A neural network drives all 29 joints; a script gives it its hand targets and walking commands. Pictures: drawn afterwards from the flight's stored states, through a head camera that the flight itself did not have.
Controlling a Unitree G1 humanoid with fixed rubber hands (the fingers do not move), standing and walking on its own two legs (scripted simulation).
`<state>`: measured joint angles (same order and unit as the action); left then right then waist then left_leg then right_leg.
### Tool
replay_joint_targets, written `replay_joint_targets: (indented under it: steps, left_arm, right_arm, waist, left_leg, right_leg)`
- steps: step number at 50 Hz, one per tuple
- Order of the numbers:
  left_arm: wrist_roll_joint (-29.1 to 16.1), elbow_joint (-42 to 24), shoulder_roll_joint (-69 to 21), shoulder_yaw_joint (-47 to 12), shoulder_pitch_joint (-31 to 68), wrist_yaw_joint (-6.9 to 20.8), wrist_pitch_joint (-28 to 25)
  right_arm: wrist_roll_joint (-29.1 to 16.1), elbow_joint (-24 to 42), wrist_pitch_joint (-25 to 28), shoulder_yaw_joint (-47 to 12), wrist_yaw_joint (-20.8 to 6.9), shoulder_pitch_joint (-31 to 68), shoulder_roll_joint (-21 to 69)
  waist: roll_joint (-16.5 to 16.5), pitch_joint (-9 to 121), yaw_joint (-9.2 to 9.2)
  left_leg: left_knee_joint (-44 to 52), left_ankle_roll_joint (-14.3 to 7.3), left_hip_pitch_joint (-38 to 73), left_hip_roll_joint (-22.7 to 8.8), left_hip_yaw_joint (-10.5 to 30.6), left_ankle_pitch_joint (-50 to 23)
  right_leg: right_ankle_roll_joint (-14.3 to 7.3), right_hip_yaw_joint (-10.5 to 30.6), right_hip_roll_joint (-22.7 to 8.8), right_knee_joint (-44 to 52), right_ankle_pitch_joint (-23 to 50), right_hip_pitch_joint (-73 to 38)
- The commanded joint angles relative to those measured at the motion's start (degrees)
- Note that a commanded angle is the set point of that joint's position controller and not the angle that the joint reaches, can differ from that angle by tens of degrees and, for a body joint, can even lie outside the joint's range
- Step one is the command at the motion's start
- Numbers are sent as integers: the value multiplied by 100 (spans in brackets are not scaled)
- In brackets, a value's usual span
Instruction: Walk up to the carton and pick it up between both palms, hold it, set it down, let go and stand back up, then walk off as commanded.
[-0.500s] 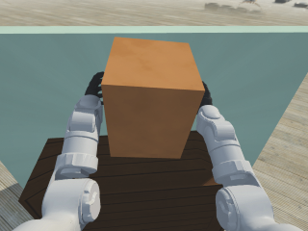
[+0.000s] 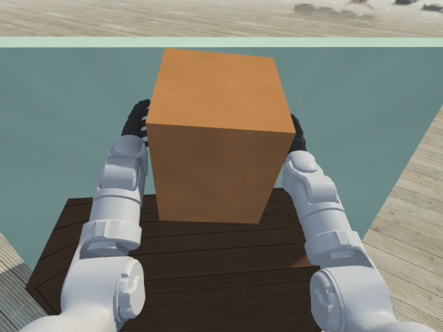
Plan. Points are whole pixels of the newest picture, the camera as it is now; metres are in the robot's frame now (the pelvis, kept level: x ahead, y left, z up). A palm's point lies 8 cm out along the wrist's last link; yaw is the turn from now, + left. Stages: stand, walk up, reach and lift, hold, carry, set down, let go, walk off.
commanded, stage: set down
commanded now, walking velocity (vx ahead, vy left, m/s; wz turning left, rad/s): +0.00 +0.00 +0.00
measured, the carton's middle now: (214, 141) +0.41 +0.00 +0.19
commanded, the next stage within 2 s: none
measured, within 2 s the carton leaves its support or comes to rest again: neither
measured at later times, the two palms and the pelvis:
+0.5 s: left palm (133, 145) +0.42 +0.15 +0.18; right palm (280, 154) +0.40 -0.14 +0.16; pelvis +0.03 +0.01 +0.00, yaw +0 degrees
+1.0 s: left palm (138, 156) +0.43 +0.15 +0.14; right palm (278, 166) +0.40 -0.14 +0.13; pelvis +0.04 +0.01 +0.00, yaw +0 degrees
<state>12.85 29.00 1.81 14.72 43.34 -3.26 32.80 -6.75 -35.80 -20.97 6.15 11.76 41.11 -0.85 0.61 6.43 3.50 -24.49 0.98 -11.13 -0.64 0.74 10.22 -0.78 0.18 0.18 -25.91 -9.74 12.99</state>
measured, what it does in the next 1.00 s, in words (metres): stands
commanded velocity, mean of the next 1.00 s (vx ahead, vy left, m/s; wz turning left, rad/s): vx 0.00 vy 0.00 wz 0.00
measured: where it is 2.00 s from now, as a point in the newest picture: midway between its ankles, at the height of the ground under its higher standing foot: outside the picture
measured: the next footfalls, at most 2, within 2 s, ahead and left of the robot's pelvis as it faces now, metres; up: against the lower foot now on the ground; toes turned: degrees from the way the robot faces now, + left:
none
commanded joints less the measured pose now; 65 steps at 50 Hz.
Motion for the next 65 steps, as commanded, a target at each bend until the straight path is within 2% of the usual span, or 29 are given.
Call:
replay_joint_targets:
  steps: [1, 3, 4, 5, 6, 7, 9, 14, 18, 19, 23, 26, 32, 33, 34, 37, 41, 42, 43, 44, 46, 47, 49, 50, 52, 54, 58, 61, 65]
  left_arm:
    - [-390, 42, -3558, -1115, 4608, 1146, -945]
    - [-393, 100, -3568, -1090, 4422, 1187, -1117]
    - [-433, 159, -3579, -1193, 4378, 1224, -1146]
    - [-332, 156, -3552, -1171, 4259, 1198, -1189]
    - [-360, -86, -3487, -1257, 4444, 1162, -1241]
    - [-406, -203, -3721, -1586, 4511, 1200, -1320]
    - [-408, -25, -3681, -1525, 4118, 1166, -1410]
    - [-538, -426, -4024, -2147, 3785, 1123, -1570]
    - [-523, -381, -3978, -2108, 3420, 1162, -1627]
    - [-413, -246, -3871, -1946, 3333, 1227, -1547]
    - [-299, -258, -3845, -1936, 3138, 1295, -1566]
    - [-150, -97, -3691, -1685, 3422, 1409, -1553]
    - [-317, -480, -4089, -2271, 3514, 1189, -1743]
    - [-222, -328, -4088, -2231, 3233, 1170, -1738]
    - [-393, -238, -4120, -2374, 3706, 1147, -1876]
    - [-212, -4, -3901, -2032, 3727, 1174, -1969]
    - [-362, 235, -4025, -2130, 3828, 1155, -2129]
    - [-370, 372, -3911, -2092, 3734, 1164, -2162]
    - [-268, 362, -3969, -2047, 3742, 1151, -2200]
    - [-262, 764, -3841, -1907, 3526, 1197, -2180]
    - [-216, 902, -3793, -1705, 3828, 1278, -2271]
    - [-235, 844, -3731, -1663, 3573, 1263, -2366]
    - [-359, 751, -3855, -1899, 3879, 1221, -2530]
    - [-355, 926, -3765, -1821, 3936, 1249, -2603]
    - [-347, 1031, -3740, -1651, 4149, 1277, -2650]
    - [-403, 953, -3707, -1700, 4229, 1251, -2863]
    - [-178, 1373, -3618, -1309, 4147, 1297, -2864]
    - [-364, 1121, -3698, -1634, 4398, 1276, -3191]
    - [-350, 1251, -3857, -1703, 4338, 1243, -3251]
  right_arm:
    - [340, 1146, 1179, -1142, -1012, 5804, 3715]
    - [515, 1223, 1423, -1218, -974, 5739, 3896]
    - [519, 1242, 1439, -1137, -981, 5529, 3834]
    - [492, 1177, 1540, -1147, -977, 5659, 3787]
    - [479, 947, 1557, -1261, -952, 5392, 3908]
    - [667, 942, 1655, -1036, -955, 5225, 3902]
    - [439, 1282, 1774, -1370, -920, 5402, 3830]
    - [264, 1565, 1960, -1831, -846, 4942, 3767]
    - [190, 1594, 1970, -2025, -737, 4702, 3815]
    - [248, 1411, 1859, -1968, -691, 4521, 3777]
    - [344, 1306, 1892, -1830, -705, 4221, 3719]
    - [555, 827, 1849, -1564, -704, 4170, 3627]
    - [533, 1099, 2236, -1361, -843, 4260, 3376]
    - [653, 1170, 2261, -1419, -817, 4187, 3544]
    - [660, 1115, 2330, -1291, -837, 4389, 3451]
    - [863, 801, 2326, -1193, -869, 4365, 3595]
    - [910, 634, 2407, -1106, -877, 4236, 3590]
    - [950, 876, 2483, -1216, -856, 4376, 3654]
    - [998, 662, 2498, -1094, -890, 4248, 3597]
    - [1016, 615, 2454, -1119, -863, 4234, 3618]
    - [1205, 297, 2450, -872, -845, 4271, 3574]
    - [1154, 569, 2493, -1235, -859, 4228, 3832]
    - [1186, 374, 2539, -1235, -837, 4064, 3963]
    - [1166, 413, 2600, -1154, -820, 4279, 3953]
    - [1270, 587, 2658, -1050, -826, 4477, 3990]
    - [1269, 401, 2671, -1262, -856, 4256, 4178]
    - [1352, 173, 2675, -903, -859, 4296, 4114]
    - [1474, 42, 2788, -1037, -839, 4170, 4391]
    - [1460, 24, 2890, -1060, -877, 4016, 4464]
  waist:
    - [94, 1588, -217]
    - [78, 1540, -312]
    - [71, 1550, -165]
    - [64, 1544, -320]
    - [8, 1565, -284]
    - [-146, 1749, 21]
    - [-85, 1976, -182]
    - [-210, 2615, 42]
    - [39, 2571, -6]
    - [-13, 2387, 147]
    - [-102, 2025, 94]
    - [50, 1288, 162]
    - [-781, 2047, 339]
    - [-565, 1940, 205]
    - [-618, 2200, 402]
    - [-556, 1944, 168]
    - [-368, 2044, 331]
    - [-301, 2043, 195]
    - [-524, 2164, 215]
    - [-161, 1794, 199]
    - [-222, 1510, 282]
    - [82, 1784, 31]
    - [-154, 1911, 172]
    - [38, 2067, 203]
    - [-71, 1997, 166]
    - [98, 2221, 124]
    - [-206, 1935, 82]
    - [18, 2162, 241]
    - [-408, 2585, 227]
  left_leg:
    - [1030, -244, 447, 261, -285, 663]
    - [1024, -276, 368, 294, -369, 421]
    - [1022, -260, 467, 288, -357, 460]
    - [991, -270, 518, 251, -448, 326]
    - [989, -228, 553, 258, -423, 139]
    - [953, -97, 652, 236, -376, 48]
    - [846, -133, 777, 248, -366, -233]
    - [562, -4, 987, 318, -325, -1181]
    - [510, 33, 1039, 315, -253, -1595]
    - [500, 12, 1161, 329, -178, -1536]
    - [584, 83, 1177, 336, -209, -1641]
    - [714, 23, 1201, 315, -269, -1199]
    - [343, 389, 1723, 149, -176, -2486]
    - [376, 371, 1693, 121, -225, -2489]
    - [288, 427, 1751, 93, -128, -2444]
    - [417, 259, 1262, 227, -288, -1713]
    - [538, 208, 1306, 169, -286, -1403]
    - [513, 181, 1203, 231, -368, -1493]
    - [510, 219, 1257, 195, -325, -1504]
    - [596, 147, 1188, 177, -338, -1504]
    - [759, 149, 988, 194, -396, -1033]
    - [673, 71, 915, 240, -468, -1301]
    - [666, 142, 876, 303, -426, -1357]
    - [631, 76, 726, 297, -401, -1091]
    - [675, 57, 508, 312, -450, -729]
    - [707, 49, 442, 288, -452, -1096]
    - [807, 5, 177, 298, -490, -581]
    - [735, 78, 202, 276, -494, -978]
    - [675, 131, 176, 291, -501, -1220]
  right_leg:
    - [341, -313, 125, 1137, -737, -1514]
    - [411, -327, 38, 1162, -737, -1590]
    - [390, -285, 20, 1126, -577, -1631]
    - [415, -301, 59, 1113, -511, -1591]
    - [404, -331, 45, 1091, -266, -1746]
    - [368, -380, 51, 1028, 91, -1808]
    - [384, -339, 107, 999, 429, -2001]
    - [436, -276, 91, 826, 1760, -2440]
    - [484, -286, 143, 760, 2466, -2699]
    - [488, -247, 88, 834, 2611, -2675]
    - [439, -273, 141, 856, 2533, -2564]
    - [476, -330, 106, 1003, 1712, -2231]
    - [242, -450, 266, 1022, 1541, -1769]
    - [272, -464, 286, 1001, 1633, -1848]
    - [207, -490, 340, 1015, 1377, -1610]
    - [278, -407, 188, 1054, 1321, -1832]
    - [270, -447, 255, 1068, 1152, -1678]
    - [297, -426, 192, 964, 1545, -1893]
    - [287, -406, 194, 967, 1418, -1743]
    - [301, -377, 161, 1027, 1654, -1860]
    - [286, -423, 187, 1022, 1213, -1868]
    - [387, -315, 119, 905, 1791, -2091]
    - [395, -376, 145, 936, 1851, -2015]
    - [384, -279, 87, 918, 1951, -2052]
    - [407, -295, -4, 830, 1808, -2151]
    - [455, -256, 16, 737, 2492, -2425]
    - [424, -186, -29, 781, 2038, -2352]
    - [489, -188, -16, 642, 2615, -2444]
    - [410, -183, -24, 580, 2978, -2583]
